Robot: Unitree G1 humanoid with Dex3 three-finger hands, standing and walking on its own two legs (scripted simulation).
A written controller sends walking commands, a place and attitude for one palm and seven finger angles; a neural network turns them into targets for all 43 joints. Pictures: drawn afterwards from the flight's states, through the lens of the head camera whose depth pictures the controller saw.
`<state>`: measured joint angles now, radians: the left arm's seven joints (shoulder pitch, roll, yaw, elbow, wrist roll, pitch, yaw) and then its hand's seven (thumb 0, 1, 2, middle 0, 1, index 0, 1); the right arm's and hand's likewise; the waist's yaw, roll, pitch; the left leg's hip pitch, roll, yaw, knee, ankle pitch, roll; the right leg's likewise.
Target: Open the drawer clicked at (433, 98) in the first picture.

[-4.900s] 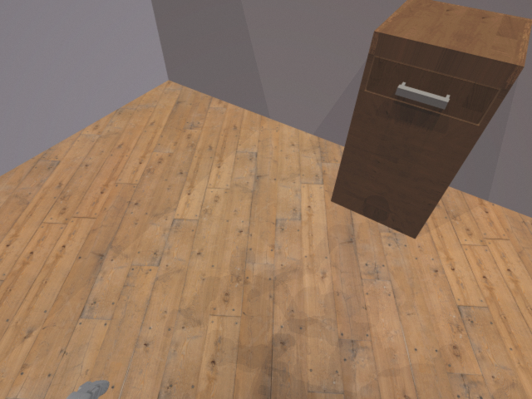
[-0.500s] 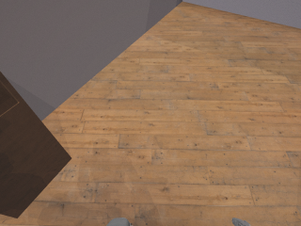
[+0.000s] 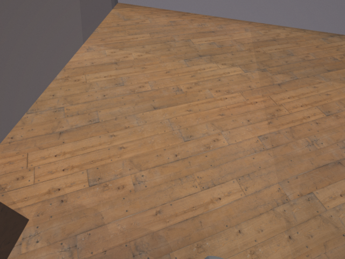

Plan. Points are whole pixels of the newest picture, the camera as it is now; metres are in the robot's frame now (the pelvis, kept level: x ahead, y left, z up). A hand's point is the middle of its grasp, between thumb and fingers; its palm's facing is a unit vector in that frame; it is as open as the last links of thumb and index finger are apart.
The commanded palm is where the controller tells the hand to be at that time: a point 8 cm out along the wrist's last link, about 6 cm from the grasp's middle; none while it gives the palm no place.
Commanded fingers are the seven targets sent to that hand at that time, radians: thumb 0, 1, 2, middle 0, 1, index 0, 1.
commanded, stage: walk to a spot facing it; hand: left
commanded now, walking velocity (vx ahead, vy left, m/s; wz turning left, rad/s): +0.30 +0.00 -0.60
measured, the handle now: out of the picture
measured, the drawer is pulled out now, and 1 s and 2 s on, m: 0.00 0.00 0.00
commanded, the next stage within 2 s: turn to face it in 0.56 s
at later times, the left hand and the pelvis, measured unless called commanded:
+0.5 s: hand (130, 256) +0.16 +0.11 -0.17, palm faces -0.17 -0.97 -0.18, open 7.4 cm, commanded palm none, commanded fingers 0.00 0.90 0.90 -0.20 -0.30 -0.20 -0.30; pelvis +0.13 -0.06 +0.00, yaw -13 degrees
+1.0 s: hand (144, 166) +0.42 +0.11 -0.17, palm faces -0.15 -0.97 -0.18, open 7.4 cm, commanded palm none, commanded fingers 0.00 0.90 0.90 -0.20 -0.30 -0.20 -0.30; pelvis +0.28 -0.04 +0.00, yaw -11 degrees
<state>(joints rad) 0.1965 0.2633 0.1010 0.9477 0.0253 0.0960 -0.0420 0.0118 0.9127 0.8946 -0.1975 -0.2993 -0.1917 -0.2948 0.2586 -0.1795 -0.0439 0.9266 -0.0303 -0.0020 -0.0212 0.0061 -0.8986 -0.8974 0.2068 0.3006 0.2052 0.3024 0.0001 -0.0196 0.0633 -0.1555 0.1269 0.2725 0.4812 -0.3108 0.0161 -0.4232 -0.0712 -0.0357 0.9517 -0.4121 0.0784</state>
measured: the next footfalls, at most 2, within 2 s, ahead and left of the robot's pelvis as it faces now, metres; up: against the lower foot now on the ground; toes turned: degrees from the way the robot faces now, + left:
right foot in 0.16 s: +0.05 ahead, -0.16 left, +0.00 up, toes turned -13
left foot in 0.62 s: +0.36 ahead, +0.02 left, +0.00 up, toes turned -6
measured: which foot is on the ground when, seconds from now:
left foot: down 0.00-0.16, up 0.18-0.60, down 0.62-1.00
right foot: up 0.00-0.14, down 0.16-0.64, up 0.66-1.00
